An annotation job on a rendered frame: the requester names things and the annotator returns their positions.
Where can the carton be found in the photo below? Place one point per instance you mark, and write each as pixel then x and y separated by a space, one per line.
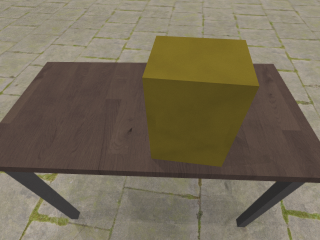
pixel 197 92

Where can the table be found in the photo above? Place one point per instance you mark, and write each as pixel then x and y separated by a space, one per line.
pixel 89 118

